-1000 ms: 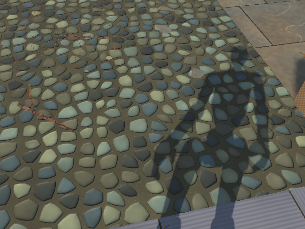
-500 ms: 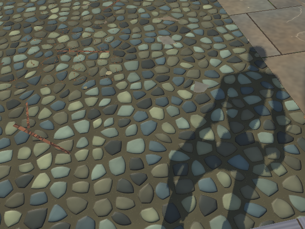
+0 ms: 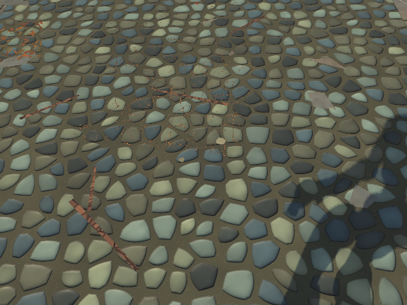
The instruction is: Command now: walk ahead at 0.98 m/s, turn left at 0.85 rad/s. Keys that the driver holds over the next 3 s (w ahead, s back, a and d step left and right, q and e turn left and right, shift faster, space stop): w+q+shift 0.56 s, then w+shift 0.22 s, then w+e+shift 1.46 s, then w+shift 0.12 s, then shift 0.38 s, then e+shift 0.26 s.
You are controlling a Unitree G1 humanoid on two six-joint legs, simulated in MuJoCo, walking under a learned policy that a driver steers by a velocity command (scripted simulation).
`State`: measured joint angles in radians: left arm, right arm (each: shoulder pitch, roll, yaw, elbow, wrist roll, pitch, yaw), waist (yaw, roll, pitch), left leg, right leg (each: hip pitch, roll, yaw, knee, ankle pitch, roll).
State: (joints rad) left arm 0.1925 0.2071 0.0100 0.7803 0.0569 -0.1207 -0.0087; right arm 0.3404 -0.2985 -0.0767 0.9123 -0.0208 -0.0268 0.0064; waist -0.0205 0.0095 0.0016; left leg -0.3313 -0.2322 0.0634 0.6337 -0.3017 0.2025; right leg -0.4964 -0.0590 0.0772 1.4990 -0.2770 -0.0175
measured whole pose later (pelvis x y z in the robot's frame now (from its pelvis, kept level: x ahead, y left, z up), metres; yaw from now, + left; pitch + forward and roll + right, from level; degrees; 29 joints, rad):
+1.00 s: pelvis +0.85 +0.26 +0.02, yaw +36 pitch +0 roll +2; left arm 0.19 0.27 0.02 0.74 0.01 -0.03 -0.04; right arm 0.45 -0.29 -0.05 0.88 -0.02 -0.11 0.01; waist -0.03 -0.03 0.03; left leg 0.04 -0.15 0.10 0.25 -0.31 0.13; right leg -0.77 -0.12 0.04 1.01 -0.08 -0.05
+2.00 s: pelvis +1.71 +0.57 +0.00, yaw -16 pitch +2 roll +2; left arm -0.08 0.32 0.01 0.56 0.03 0.00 -0.10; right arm 0.54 -0.28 -0.03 0.90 -0.03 -0.09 -0.02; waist -0.08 -0.05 0.04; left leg 0.25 0.02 0.31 0.25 -0.45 -0.07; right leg -0.73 0.00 -0.15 0.78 -0.07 -0.17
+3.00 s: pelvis +2.33 +0.31 +0.02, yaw -51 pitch +2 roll +1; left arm 0.14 0.29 0.06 0.63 -0.01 0.00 -0.01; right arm 0.11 -0.31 -0.05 0.74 -0.01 -0.02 -0.03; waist 0.01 0.02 0.06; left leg -0.46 -0.05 -0.04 1.13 -0.51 -0.03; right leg -0.45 0.08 0.10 0.50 -0.08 -0.06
